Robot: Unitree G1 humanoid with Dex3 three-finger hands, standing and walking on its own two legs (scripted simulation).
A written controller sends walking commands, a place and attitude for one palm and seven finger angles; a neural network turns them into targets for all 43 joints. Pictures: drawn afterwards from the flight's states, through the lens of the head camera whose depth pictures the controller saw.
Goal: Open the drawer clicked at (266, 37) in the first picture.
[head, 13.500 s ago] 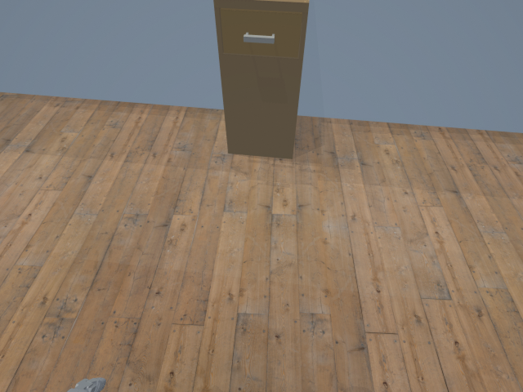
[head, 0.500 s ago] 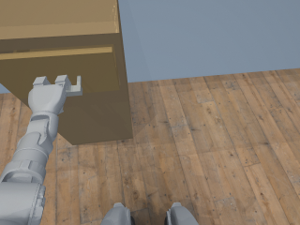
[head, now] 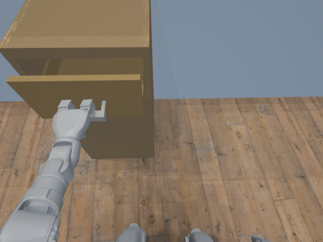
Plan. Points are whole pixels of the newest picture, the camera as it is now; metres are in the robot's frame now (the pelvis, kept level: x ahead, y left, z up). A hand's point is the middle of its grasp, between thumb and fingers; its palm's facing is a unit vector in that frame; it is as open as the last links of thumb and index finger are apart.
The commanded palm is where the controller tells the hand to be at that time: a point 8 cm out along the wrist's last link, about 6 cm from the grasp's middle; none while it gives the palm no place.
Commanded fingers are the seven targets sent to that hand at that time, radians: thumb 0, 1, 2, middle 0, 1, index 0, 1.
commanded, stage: pull the drawer open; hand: left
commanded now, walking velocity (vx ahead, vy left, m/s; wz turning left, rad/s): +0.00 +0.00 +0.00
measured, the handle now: (83, 110) +0.46 +0.24 -0.01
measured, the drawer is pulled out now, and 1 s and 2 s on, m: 0.08 0.18 0.30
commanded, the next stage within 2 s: none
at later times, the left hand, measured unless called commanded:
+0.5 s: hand (80, 131) +0.40 +0.24 -0.03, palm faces -0.06 -0.02 -1.00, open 5.8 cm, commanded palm +0.37 +0.23 +0.02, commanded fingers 0.00 0.90 0.90 -0.40 -1.35 -0.40 -1.35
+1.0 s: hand (73, 168) +0.30 +0.23 -0.03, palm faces -0.01 -0.08 -1.00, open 5.9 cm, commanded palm +0.28 +0.23 +0.02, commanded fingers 0.00 0.90 0.90 -0.40 -1.35 -0.40 -1.35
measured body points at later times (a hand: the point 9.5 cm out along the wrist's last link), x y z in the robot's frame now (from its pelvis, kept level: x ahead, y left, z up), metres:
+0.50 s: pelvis -0.03 -0.01 -0.01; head +0.08 -0.02 +0.42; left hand +0.40 +0.24 +0.02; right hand -0.01 -0.29 -0.15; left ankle -0.01 +0.09 -0.67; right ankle -0.02 -0.13 -0.67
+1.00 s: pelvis +0.01 +0.00 +0.01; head +0.08 +0.00 +0.45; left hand +0.29 +0.24 +0.02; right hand +0.16 -0.25 -0.11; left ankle -0.01 +0.09 -0.67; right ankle -0.02 -0.13 -0.67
